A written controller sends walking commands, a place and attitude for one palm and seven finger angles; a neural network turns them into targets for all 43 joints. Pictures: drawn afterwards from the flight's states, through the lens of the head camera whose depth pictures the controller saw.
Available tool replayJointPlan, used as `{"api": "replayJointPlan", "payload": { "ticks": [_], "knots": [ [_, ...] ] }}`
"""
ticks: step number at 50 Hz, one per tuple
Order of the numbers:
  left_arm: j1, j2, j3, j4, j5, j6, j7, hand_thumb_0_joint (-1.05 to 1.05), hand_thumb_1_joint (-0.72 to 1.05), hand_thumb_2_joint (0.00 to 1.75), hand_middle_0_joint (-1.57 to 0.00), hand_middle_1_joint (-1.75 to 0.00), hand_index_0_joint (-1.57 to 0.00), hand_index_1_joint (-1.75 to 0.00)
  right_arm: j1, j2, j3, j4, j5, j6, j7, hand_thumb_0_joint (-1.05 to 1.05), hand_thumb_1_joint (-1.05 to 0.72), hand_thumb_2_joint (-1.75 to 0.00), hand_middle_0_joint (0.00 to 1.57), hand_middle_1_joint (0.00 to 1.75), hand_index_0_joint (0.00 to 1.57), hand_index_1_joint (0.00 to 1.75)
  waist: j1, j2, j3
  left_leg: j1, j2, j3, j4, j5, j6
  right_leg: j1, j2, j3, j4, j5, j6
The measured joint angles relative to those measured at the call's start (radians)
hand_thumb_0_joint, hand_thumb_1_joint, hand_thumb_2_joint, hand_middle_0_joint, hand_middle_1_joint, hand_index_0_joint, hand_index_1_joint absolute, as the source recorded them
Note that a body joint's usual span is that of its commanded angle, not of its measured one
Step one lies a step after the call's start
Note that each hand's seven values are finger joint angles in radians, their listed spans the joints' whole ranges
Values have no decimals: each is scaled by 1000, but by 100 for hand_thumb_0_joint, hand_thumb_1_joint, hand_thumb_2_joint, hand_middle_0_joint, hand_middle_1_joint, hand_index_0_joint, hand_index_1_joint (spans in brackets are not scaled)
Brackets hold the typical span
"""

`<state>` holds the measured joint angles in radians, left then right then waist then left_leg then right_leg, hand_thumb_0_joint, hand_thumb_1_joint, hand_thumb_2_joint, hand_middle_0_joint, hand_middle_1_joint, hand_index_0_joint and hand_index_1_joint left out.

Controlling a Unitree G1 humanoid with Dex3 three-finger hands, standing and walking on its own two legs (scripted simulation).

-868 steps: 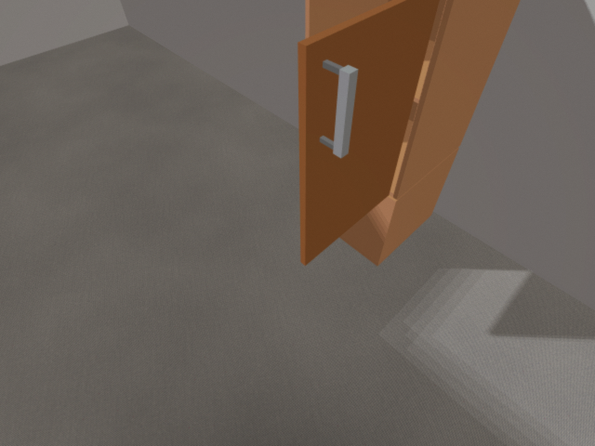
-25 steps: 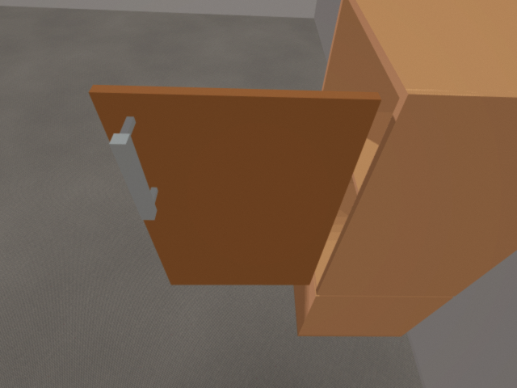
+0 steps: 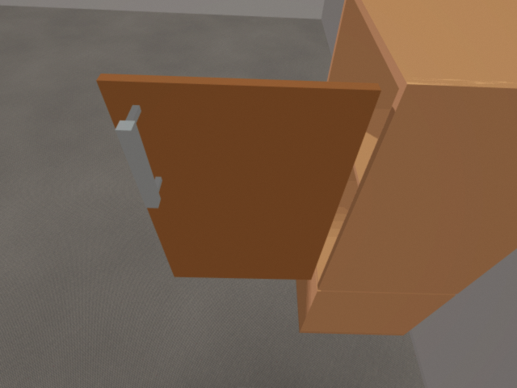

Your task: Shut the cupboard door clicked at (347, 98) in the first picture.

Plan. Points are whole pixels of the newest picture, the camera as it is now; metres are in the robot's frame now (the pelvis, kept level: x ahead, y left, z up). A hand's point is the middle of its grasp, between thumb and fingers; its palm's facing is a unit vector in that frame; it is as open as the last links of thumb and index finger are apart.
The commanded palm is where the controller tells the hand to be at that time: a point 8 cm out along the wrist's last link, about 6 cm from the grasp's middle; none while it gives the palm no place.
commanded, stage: come to a stop and stand still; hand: left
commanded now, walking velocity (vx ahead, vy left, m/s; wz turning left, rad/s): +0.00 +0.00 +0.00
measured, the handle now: (144, 160) +0.41 +0.21 +0.13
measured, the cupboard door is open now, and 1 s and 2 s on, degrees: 91 91 91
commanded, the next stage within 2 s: look again from close up in 0.48 s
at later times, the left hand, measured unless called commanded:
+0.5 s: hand out of the picture +0.06 +0.20 -0.17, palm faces +0.01 -0.97 -0.23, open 7.4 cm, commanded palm none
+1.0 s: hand out of the picture -0.01 +0.21 -0.17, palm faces -0.01 -0.98 -0.20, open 7.4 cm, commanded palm none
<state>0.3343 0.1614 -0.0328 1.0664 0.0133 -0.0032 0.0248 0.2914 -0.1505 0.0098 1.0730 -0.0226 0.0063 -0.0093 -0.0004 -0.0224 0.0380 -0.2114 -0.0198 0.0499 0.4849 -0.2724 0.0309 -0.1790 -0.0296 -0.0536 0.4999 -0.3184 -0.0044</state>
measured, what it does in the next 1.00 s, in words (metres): stands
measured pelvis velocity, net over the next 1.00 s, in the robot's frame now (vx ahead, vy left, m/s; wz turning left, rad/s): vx -0.01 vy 0.03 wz -0.02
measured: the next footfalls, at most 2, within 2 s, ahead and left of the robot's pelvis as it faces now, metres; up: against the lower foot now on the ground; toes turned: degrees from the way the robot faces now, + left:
none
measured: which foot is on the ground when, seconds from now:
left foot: down 0.00-1.00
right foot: down 0.00-1.00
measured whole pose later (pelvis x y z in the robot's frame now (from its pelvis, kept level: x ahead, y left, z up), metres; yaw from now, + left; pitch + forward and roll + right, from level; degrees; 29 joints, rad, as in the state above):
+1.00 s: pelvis -0.01 +0.03 +0.00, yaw -1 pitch -1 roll +0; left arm 0.29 0.17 -0.02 1.08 0.01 0.01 0.04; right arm 0.21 -0.17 0.00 1.14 0.00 0.00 -0.01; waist 0.01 -0.02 0.07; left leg -0.17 -0.06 0.08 0.42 -0.24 0.08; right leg -0.14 -0.07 -0.02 0.44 -0.27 0.05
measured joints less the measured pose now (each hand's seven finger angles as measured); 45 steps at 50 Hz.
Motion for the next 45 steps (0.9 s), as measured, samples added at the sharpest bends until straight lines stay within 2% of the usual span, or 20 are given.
{"api": "replayJointPlan", "payload": {
  "ticks": [4, 9, 26, 45],
  "knots": [
    [8, -9, 3, -4, -1, -12, 6, 1, 91, 90, -20, -30, -20, -30, 4, -6, -10, -13, 3, -1, -5, 1, -91, -90, 20, 30, 20, 30, -7, 32, -6, -31, 4, -7, 49, -33, 2, -15, 3, -6, 18, -18, 5],
    [-12, -8, 13, -9, -1, -16, 19, 1, 91, 90, -20, -30, -20, -30, -23, -20, -16, -5, 5, -7, -14, 1, -93, -90, 20, 30, 20, 30, -5, 42, -7, -23, 1, -3, 69, -57, 6, -7, -1, -3, 36, -39, 11],
    [-90, 21, 17, -55, -1, -1, 23, 1, 91, 90, -20, -30, -20, -30, -147, -28, -13, -10, 10, -7, -7, 0, -91, -90, 20, 30, 20, 30, 10, 19, -3, 25, -12, 17, 28, -40, 18, 25, -14, 18, 17, -26, 27],
    [-50, 18, 14, 1, -2, 9, 19, 1, 91, 90, -20, -30, -20, -30, -95, -24, -8, 58, 17, -4, -4, 0, -91, -90, 20, 30, 20, 30, 10, 7, 22, 44, -33, 29, -46, 22, 41, 39, -32, 29, -50, 36, 49]
  ]
}}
